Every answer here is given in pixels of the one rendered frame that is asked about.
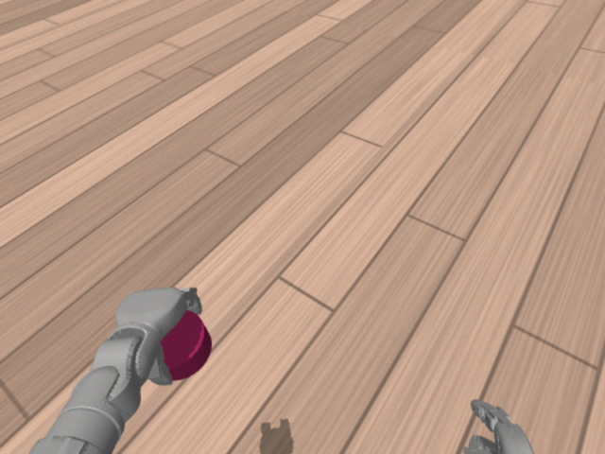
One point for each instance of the left robot hand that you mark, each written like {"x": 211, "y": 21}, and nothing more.
{"x": 161, "y": 309}

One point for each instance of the left robot arm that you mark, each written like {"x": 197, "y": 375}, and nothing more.
{"x": 94, "y": 418}

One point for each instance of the tin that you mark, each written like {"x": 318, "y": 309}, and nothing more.
{"x": 187, "y": 346}

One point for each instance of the right robot hand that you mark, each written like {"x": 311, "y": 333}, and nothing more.
{"x": 509, "y": 438}

